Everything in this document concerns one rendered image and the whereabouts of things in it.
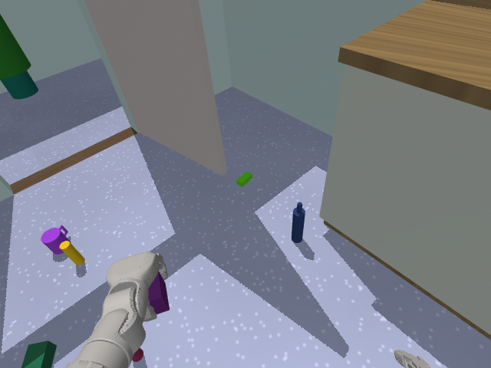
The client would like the left robot hand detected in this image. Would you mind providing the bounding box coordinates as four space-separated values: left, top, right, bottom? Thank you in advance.
106 251 168 322

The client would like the right robot hand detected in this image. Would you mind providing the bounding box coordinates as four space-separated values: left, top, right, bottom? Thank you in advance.
394 350 430 368

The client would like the potted plant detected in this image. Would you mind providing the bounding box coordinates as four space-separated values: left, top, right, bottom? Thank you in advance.
0 15 38 99

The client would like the left robot arm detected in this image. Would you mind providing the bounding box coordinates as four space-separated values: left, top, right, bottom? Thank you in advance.
65 278 149 368

